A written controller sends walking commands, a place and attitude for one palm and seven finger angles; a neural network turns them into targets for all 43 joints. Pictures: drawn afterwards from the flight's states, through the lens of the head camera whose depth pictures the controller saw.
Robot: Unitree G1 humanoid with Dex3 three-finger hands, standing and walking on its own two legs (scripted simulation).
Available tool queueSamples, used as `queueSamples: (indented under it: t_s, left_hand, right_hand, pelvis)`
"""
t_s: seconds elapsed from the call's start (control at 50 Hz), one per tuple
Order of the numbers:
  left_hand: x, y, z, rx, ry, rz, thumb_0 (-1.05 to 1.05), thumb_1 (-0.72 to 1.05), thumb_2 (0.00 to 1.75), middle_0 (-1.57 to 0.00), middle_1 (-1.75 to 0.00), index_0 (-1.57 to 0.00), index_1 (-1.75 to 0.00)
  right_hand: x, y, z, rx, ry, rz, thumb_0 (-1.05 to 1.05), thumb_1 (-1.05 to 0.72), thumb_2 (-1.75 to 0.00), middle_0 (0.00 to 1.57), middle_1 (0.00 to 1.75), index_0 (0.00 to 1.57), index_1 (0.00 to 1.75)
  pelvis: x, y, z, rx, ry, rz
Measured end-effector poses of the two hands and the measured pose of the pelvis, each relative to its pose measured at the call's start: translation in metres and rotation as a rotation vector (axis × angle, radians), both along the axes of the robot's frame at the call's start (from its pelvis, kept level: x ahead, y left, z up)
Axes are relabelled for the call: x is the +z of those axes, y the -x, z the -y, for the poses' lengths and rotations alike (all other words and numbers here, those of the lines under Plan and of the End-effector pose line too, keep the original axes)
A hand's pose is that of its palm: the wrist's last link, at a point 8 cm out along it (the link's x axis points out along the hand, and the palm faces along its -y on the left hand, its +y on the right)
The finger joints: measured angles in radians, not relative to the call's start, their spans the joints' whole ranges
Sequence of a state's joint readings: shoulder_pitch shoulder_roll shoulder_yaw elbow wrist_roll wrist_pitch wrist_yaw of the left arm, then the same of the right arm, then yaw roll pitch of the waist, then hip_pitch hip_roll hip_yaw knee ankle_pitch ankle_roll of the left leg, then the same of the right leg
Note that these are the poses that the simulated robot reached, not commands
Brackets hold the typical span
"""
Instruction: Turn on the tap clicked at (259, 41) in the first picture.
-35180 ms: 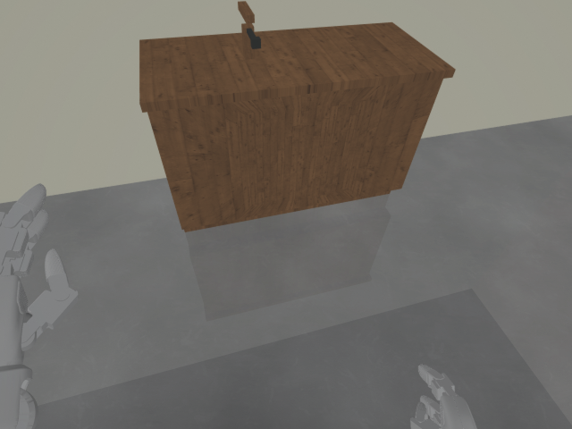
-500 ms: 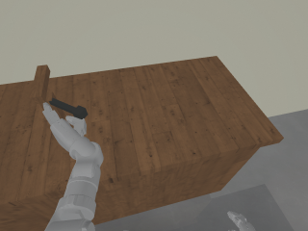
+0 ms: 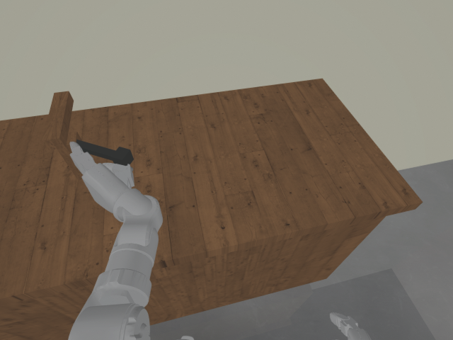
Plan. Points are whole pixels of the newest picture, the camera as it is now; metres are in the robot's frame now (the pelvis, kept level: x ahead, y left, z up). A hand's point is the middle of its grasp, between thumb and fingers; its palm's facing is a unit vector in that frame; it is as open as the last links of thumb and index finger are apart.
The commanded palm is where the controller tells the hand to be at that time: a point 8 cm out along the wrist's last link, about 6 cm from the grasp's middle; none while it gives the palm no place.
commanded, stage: push the lever round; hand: left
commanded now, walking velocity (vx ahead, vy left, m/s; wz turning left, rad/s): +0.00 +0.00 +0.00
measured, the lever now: (122, 158) +0.43 +0.22 +0.08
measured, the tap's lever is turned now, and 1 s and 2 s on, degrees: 57 75 75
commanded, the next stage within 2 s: lift the hand up off the lever in 0.32 s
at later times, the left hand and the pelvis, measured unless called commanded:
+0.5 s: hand (138, 157) +0.43 +0.19 +0.07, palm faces +0.81 -0.58 -0.11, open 7.6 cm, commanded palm +0.38 +0.20 +0.07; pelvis +0.00 +0.00 +0.00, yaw -1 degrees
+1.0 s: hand (135, 154) +0.43 +0.19 +0.09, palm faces +0.79 -0.61 -0.09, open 7.8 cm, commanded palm +0.37 +0.20 +0.09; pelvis +0.01 +0.00 +0.01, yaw -1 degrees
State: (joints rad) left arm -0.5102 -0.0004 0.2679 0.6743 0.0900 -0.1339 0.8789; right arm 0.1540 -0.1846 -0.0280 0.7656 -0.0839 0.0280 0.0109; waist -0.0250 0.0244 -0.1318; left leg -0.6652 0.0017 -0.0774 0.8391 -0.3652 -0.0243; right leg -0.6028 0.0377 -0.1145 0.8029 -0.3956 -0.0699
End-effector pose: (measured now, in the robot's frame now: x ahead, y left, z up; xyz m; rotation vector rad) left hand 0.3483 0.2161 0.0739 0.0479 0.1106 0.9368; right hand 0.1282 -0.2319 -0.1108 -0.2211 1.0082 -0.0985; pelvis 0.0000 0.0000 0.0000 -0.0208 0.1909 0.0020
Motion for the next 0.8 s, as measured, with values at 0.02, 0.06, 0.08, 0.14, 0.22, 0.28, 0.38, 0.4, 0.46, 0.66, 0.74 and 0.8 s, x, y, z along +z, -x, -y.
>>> queueSamples:
  t_s: [0.02,0.06,0.08,0.14,0.22,0.28,0.38,0.4,0.46,0.66,0.74,0.8]
  left_hand:
    - [0.000,-0.001,0.000,0.000,0.000,-0.001,0.03,0.98,0.94,-0.15,-0.15,-0.15,-0.15]
    - [0.000,-0.002,0.001,0.002,0.002,-0.004,0.03,0.98,0.94,-0.15,-0.15,-0.15,-0.15]
    - [0.000,-0.003,0.002,0.003,0.003,-0.005,0.03,0.98,0.94,-0.15,-0.15,-0.15,-0.15]
    - [0.000,-0.008,0.003,0.005,0.006,-0.009,0.02,0.98,0.94,-0.15,-0.15,-0.15,-0.15]
    - [0.000,-0.013,0.005,0.014,-0.003,-0.013,0.03,0.97,0.94,-0.15,-0.15,-0.13,-0.15]
    - [0.001,-0.019,0.006,0.012,-0.010,-0.016,0.03,0.97,0.94,-0.15,-0.15,-0.13,-0.15]
    - [0.001,-0.026,0.008,0.012,-0.009,-0.016,0.03,0.97,0.94,-0.15,-0.15,-0.13,-0.15]
    - [0.001,-0.027,0.008,0.013,-0.008,-0.015,0.03,0.97,0.94,-0.15,-0.15,-0.13,-0.15]
    - [0.001,-0.029,0.009,0.015,-0.009,-0.017,0.03,0.97,0.93,-0.15,-0.15,-0.13,-0.15]
    - [0.003,-0.031,0.008,0.015,0.007,-0.018,0.04,0.95,0.92,-0.15,-0.15,-0.14,-0.15]
    - [0.007,-0.030,0.007,0.012,0.009,-0.006,0.04,0.93,0.92,-0.15,-0.15,-0.14,-0.15]
    - [0.014,-0.029,0.006,0.004,0.002,0.012,0.04,0.92,0.91,-0.15,-0.15,-0.15,-0.15]
  right_hand:
    - [0.000,0.001,0.000,0.000,-0.001,-0.002,0.01,-0.91,-0.90,0.20,0.30,0.20,0.30]
    - [-0.001,0.003,0.000,-0.002,0.000,-0.007,0.01,-0.91,-0.90,0.20,0.30,0.20,0.30]
    - [-0.002,0.005,0.000,-0.004,0.000,-0.009,0.01,-0.91,-0.89,0.20,0.30,0.20,0.30]
    - [-0.002,0.010,0.002,-0.010,0.005,-0.018,0.01,-0.91,-0.89,0.20,0.30,0.20,0.30]
    - [-0.003,0.018,0.006,-0.020,0.013,-0.035,0.01,-0.91,-0.89,0.20,0.30,0.20,0.30]
    - [-0.005,0.025,0.010,-0.031,0.018,-0.052,0.01,-0.91,-0.89,0.20,0.30,0.20,0.30]
    - [-0.008,0.037,0.014,-0.051,0.021,-0.082,0.01,-0.91,-0.90,0.20,0.30,0.20,0.30]
    - [-0.008,0.040,0.015,-0.055,0.020,-0.087,0.01,-0.91,-0.90,0.20,0.30,0.20,0.30]
    - [-0.009,0.046,0.017,-0.064,0.020,-0.102,0.01,-0.91,-0.90,0.20,0.30,0.20,0.30]
    - [-0.006,0.050,0.017,-0.085,0.011,-0.108,0.01,-0.91,-0.90,0.20,0.30,0.20,0.30]
    - [-0.002,0.044,0.017,-0.082,0.010,-0.091,0.01,-0.91,-0.90,0.20,0.30,0.20,0.30]
    - [0.001,0.037,0.016,-0.077,0.007,-0.072,0.01,-0.91,-0.90,0.20,0.30,0.20,0.30]
  pelvis:
    - [0.000,0.000,0.000,0.000,0.000,0.000]
    - [0.000,0.001,0.001,0.000,0.000,-0.002]
    - [0.000,0.002,0.001,0.000,0.000,-0.003]
    - [-0.001,0.003,0.002,0.000,0.000,-0.006]
    - [-0.001,0.005,0.003,0.000,0.001,-0.014]
    - [-0.002,0.005,0.003,-0.002,0.001,-0.022]
    - [-0.003,0.004,0.003,-0.008,-0.001,-0.033]
    - [-0.003,0.004,0.003,-0.009,-0.002,-0.035]
    - [-0.002,0.003,0.004,-0.011,-0.002,-0.037]
    - [0.001,-0.002,0.003,-0.020,-0.003,-0.029]
    - [0.003,-0.005,0.003,-0.021,-0.002,-0.021]
    - [0.005,-0.007,0.002,-0.021,-0.002,-0.012]
